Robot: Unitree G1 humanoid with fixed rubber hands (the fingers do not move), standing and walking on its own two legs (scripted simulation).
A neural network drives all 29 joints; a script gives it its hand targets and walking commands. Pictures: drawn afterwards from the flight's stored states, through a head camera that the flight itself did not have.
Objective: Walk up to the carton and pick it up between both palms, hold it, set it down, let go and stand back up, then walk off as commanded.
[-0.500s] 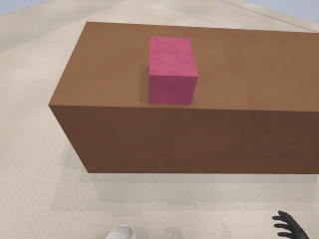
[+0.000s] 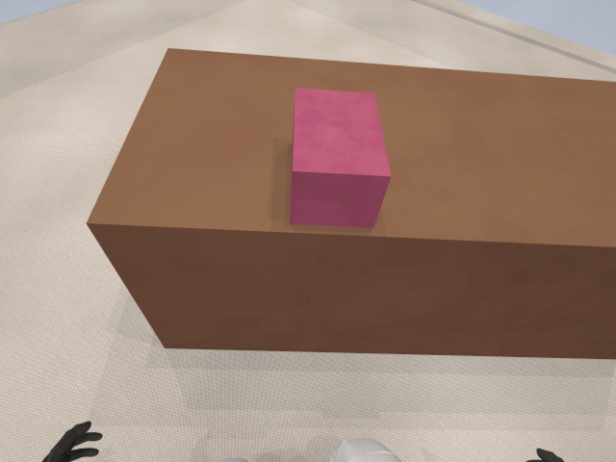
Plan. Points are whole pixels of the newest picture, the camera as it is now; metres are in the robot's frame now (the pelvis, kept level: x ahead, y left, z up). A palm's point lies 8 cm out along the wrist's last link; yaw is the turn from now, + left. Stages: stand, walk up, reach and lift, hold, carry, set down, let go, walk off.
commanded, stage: walk off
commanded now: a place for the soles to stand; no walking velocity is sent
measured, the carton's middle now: (333, 156) +0.66 -0.07 -0.04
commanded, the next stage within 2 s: stand in 0.80 s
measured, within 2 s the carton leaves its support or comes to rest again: neither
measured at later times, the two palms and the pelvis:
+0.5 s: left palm out of the picture +0.10 +0.33 -0.08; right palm out of the picture +0.10 -0.36 -0.12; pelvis +0.00 -0.03 -0.02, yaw +4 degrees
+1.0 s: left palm out of the picture +0.09 +0.32 -0.10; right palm out of the picture +0.10 -0.31 -0.10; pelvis -0.02 +0.00 -0.01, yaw +0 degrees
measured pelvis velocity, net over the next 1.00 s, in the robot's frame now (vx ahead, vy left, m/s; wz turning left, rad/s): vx -0.02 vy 0.00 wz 0.01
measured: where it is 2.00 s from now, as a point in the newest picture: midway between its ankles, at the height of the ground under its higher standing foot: outside the picture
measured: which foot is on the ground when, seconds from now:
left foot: down 0.00-0.16, up 0.18-0.50, down 0.52-1.00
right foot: up 0.00-0.12, down 0.14-0.56, up 0.58-0.72, down 0.74-1.00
